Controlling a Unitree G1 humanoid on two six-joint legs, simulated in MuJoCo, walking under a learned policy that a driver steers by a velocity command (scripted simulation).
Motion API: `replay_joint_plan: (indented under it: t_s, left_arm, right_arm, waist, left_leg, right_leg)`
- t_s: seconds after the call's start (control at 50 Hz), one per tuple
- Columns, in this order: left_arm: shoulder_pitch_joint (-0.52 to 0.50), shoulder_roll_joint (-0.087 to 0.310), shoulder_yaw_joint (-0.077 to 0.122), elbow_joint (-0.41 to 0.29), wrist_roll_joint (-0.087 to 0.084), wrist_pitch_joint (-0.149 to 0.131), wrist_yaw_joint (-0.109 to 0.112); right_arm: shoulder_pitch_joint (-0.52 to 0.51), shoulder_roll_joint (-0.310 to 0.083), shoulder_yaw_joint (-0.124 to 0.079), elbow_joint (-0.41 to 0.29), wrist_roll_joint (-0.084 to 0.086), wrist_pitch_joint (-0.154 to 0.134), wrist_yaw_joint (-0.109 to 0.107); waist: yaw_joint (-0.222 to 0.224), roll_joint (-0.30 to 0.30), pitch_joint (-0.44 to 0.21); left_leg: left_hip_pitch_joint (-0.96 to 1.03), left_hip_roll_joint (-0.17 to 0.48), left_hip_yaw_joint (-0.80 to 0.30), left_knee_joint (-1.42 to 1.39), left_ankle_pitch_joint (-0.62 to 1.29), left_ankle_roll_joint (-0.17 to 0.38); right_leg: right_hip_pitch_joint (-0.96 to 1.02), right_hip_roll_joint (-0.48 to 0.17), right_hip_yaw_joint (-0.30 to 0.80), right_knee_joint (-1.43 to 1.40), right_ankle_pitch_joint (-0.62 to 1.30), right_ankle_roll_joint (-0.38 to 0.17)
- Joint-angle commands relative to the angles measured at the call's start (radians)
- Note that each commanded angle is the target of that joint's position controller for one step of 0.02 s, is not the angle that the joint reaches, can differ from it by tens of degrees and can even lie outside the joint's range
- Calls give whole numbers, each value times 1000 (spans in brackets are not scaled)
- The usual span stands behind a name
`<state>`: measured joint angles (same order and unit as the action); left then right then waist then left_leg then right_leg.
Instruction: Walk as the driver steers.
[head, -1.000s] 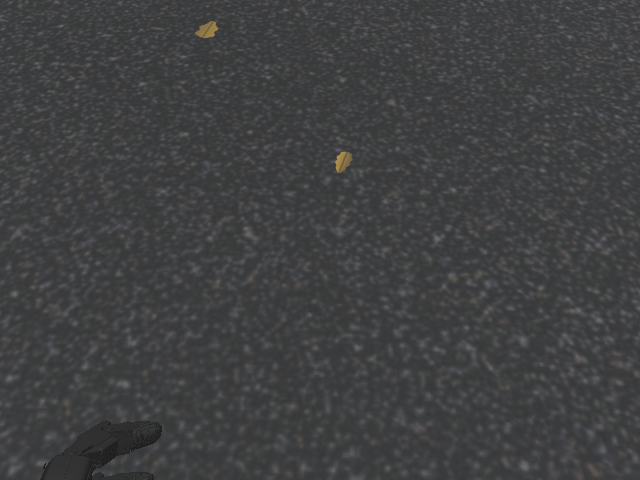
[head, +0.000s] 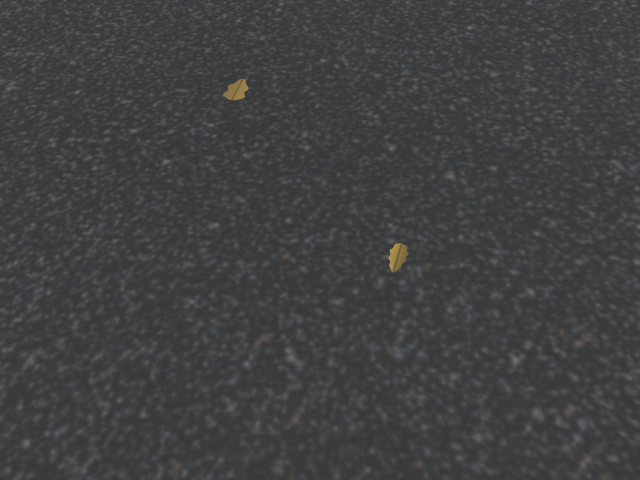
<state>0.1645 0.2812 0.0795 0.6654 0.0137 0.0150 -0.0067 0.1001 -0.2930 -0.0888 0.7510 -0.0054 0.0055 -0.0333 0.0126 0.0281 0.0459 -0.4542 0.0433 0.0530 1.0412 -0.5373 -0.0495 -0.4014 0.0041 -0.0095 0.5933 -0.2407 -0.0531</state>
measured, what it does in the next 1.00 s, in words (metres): steps on the spot: left foot, then right foot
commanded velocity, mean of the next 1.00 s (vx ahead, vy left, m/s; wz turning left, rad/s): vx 0.08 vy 0.00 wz -0.18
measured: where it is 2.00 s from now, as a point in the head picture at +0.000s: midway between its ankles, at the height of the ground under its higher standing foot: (330, 422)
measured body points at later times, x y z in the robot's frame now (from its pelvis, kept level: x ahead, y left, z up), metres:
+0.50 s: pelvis +0.02 +0.04 +0.01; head +0.05 +0.05 +0.46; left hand +0.26 +0.26 -0.09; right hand +0.09 -0.26 -0.09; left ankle +0.05 +0.15 -0.73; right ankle -0.02 -0.09 -0.68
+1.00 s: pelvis +0.05 +0.04 +0.00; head +0.07 +0.06 +0.45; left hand +0.16 +0.31 -0.13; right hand +0.14 -0.25 -0.09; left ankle +0.11 +0.15 -0.71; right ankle -0.04 -0.10 -0.73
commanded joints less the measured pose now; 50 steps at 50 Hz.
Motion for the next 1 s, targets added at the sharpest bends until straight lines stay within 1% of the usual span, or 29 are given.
replay_joint_plan:
  t_s: [0.02, 0.08, 0.18, 0.24, 0.3, 0.34, 0.36, 0.38, 0.4, 0.42, 0.44, 0.46, 0.5, 0.54, 0.58, 0.62, 0.66, 0.68, 0.7, 0.72, 0.74, 0.76, 0.8, 0.84, 0.86, 0.88, 0.92, 0.96, 1.0]
  left_arm:
    - [4, 157, 42, -70, -26, -24, 18]
    - [-18, 151, 37, -86, -15, -12, 34]
    - [-4, 176, 51, -95, -20, 0, 52]
    - [-16, 178, 53, -107, -17, 10, 47]
    - [-26, 159, 43, -112, -15, 18, 38]
    - [-47, 141, 32, -116, -23, 24, 37]
    - [-33, 125, 27, -113, -26, 26, 39]
    - [1, 85, 15, -114, -12, 24, 40]
    - [27, 70, 12, -132, -11, 13, 38]
    - [-8, 133, 30, -134, 2, 3, 39]
    - [-9, 180, 49, -118, -10, 2, 37]
    - [7, 170, 52, -94, -15, 7, 39]
    - [18, 112, 39, -75, -13, 20, 42]
    - [11, 47, 14, -74, -16, 22, 37]
    - [-36, 6, -6, -82, -17, 18, 31]
    - [-21, 30, 2, -67, -27, 18, 30]
    - [15, 46, 4, -41, -17, 17, 29]
    - [20, 89, 9, -52, -4, 17, 34]
    - [19, 155, 23, -46, 4, 19, 39]
    - [34, 87, 13, -25, 10, 15, 29]
    - [36, 61, 7, -28, 13, 11, 22]
    - [54, 93, 17, -22, 15, 8, 25]
    - [117, 149, 31, -9, 2, -10, 35]
    - [160, 150, 33, 11, -6, -40, 47]
    - [164, 139, 31, 16, -13, -54, 50]
    - [147, 128, 29, 16, -23, -63, 51]
    - [95, 132, 33, 11, -29, -72, 46]
    - [41, 153, 42, 4, -31, -73, 33]
    - [23, 147, 42, 6, -38, -69, 23]
  right_arm:
    - [-25, -101, -29, -78, -5, -6, -18]
    - [-2, -78, -27, -75, -1, -6, -16]
    - [-37, -48, -12, -81, 4, -8, -13]
    - [-37, -54, -14, -83, 8, -14, -2]
    - [-6, -61, -13, -76, 12, -24, 15]
    - [39, -51, -11, -66, 9, -34, 28]
    - [59, -57, -12, -61, 2, -38, 32]
    - [71, -114, -22, -71, -19, -39, 29]
    - [36, -177, -30, -74, -37, -32, 24]
    - [22, -125, -19, -90, -49, -38, 22]
    - [0, -109, -15, -98, -36, -41, 18]
    - [-20, -109, -16, -97, -20, -40, 13]
    - [-31, -79, -3, -91, 2, -38, 10]
    - [-24, -58, 5, -79, -1, -27, 11]
    - [11, -63, 4, -66, -2, -14, 11]
    - [43, -85, 0, -54, 4, -5, 12]
    - [72, -70, 9, -41, 16, -10, 15]
    - [93, -61, 15, -37, 6, -23, 21]
    - [124, -52, 17, -39, -14, -41, 31]
    - [108, -23, 29, -21, -18, -46, 34]
    - [48, -42, 27, -20, -11, -41, 33]
    - [20, -41, 24, -26, 2, -35, 28]
    - [-13, -48, 18, -55, 23, -33, 21]
    - [-49, -65, 7, -82, 40, -43, 27]
    - [-38, -59, 5, -83, 47, -47, 32]
    - [-25, -52, 6, -81, 49, -50, 39]
    - [-18, -36, 15, -73, 35, -54, 55]
    - [38, -32, 18, -54, 31, -50, 71]
    - [164, -46, 6, -8, 30, -41, 74]
  waist:
    - [-2, -111, -184]
    - [-28, -145, -207]
    - [-4, -156, -200]
    - [4, -179, -180]
    - [9, -196, -184]
    - [-23, -194, -180]
    - [-32, -174, -170]
    - [-11, -49, -170]
    - [50, 203, -117]
    - [7, 235, -120]
    - [3, 171, -104]
    - [13, 124, -97]
    - [15, 94, -95]
    - [14, 112, -115]
    - [-25, 159, -134]
    - [-30, 171, -139]
    - [-14, 137, -123]
    - [-25, 75, -141]
    - [-74, -73, -153]
    - [-48, -139, -175]
    - [-11, -123, -119]
    - [9, -156, -73]
    - [40, -264, 46]
    - [57, -276, 111]
    - [51, -251, 111]
    - [41, -212, 103]
    - [27, -164, 58]
    - [-3, -161, 13]
    - [-61, -127, -26]
  left_leg:
    - [-249, 1, -126, 141, 60, 0]
    - [-164, -32, -119, 83, 144, -14]
    - [-104, -53, -138, -149, 182, -35]
    - [-35, -69, -140, -244, 176, -29]
    - [36, -65, -124, -340, 168, -11]
    - [143, -69, -95, -519, 274, 14]
    - [223, -49, -102, -625, 377, 37]
    - [300, 100, -244, -683, 459, 88]
    - [283, 256, -442, -722, 627, 227]
    - [208, 350, -548, -750, 642, 346]
    - [214, 318, -501, -741, 633, 349]
    - [232, 263, -427, -720, 619, 308]
    - [265, 210, -338, -686, 696, 268]
    - [286, 151, -247, -665, 751, 244]
    - [314, 131, -223, -647, 761, 240]
    - [331, 139, -246, -628, 733, 246]
    - [281, 121, -247, -623, 660, 197]
    - [218, 108, -237, -613, 577, 142]
    - [177, 37, -158, -594, 464, 91]
    - [235, -13, -98, -593, 301, 48]
    - [203, -46, -68, -540, 220, 33]
    - [136, -79, -32, -464, 125, 38]
    - [-34, -81, -4, -286, 78, 55]
    - [-202, -10, -84, -99, 14, 93]
    - [-280, 17, -116, -51, 0, 109]
    - [-307, 37, -128, -73, 17, 118]
    - [-192, 48, -80, -186, 93, 121]
    - [18, 22, -13, -280, 170, 113]
    - [242, -39, 61, -369, 282, 104]
  right_leg:
    - [318, -254, 343, -214, 499, -193]
    - [263, -206, 305, -220, 516, -180]
    - [248, -186, 358, -220, 340, -174]
    - [196, -172, 411, -222, 235, -173]
    - [199, -173, 441, -188, 271, -166]
    - [172, -144, 435, -142, 284, -134]
    - [132, -112, 417, -117, 215, -96]
    - [49, -40, 345, -1, 40, -33]
    - [-90, 114, 177, 122, -251, 27]
    - [-78, 75, 179, 311, -389, 74]
    - [-99, 70, 187, 443, -364, 93]
    - [-119, 70, 186, 503, -324, 109]
    - [-123, 57, 189, 513, -262, 134]
    - [-56, 32, 117, 359, -234, 149]
    - [33, 8, 59, 158, -239, 153]
    - [110, 13, 32, -27, -146, 146]
    - [247, 10, 41, -264, 85, 108]
    - [338, -55, 114, -245, 210, 78]
    - [348, -109, 160, -148, 315, 28]
    - [270, -94, 145, -165, 58, -5]
    - [225, -75, 144, -203, -174, -10]
    - [196, -89, 177, -246, -359, -22]
    - [173, -232, 362, -373, -574, -99]
    - [209, -343, 481, -426, -533, -164]
    - [271, -365, 488, -429, -490, -172]
    - [317, -361, 450, -429, -433, -158]
    - [306, -309, 294, -423, -244, -114]
    - [204, -249, 150, -395, -135, -88]
    - [91, -215, 57, -295, -174, -67]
